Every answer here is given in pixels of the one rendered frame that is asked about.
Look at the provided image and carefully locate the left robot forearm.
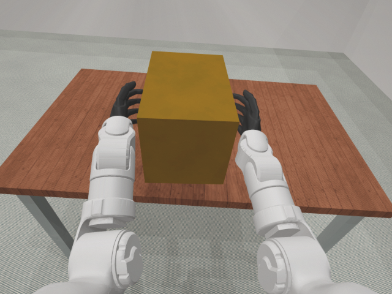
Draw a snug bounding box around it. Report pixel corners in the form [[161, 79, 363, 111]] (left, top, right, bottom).
[[68, 116, 136, 274]]

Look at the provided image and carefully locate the table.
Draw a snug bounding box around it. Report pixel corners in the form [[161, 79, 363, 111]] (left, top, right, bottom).
[[0, 69, 392, 259]]

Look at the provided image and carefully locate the left robot upper arm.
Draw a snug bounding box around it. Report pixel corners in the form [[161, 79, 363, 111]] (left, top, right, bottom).
[[33, 229, 143, 294]]

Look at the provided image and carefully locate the right robot forearm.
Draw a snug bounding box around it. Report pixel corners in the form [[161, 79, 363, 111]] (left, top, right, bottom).
[[235, 130, 331, 274]]

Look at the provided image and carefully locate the right robot upper arm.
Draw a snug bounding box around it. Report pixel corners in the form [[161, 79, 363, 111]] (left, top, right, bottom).
[[257, 236, 378, 294]]

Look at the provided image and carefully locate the robot left hand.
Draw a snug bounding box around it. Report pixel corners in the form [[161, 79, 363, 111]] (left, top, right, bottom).
[[110, 81, 143, 124]]

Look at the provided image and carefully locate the robot right hand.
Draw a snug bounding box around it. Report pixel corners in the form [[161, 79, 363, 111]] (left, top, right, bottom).
[[232, 90, 261, 136]]

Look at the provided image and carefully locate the carton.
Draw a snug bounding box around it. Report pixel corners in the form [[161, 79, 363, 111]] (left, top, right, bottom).
[[137, 51, 239, 184]]

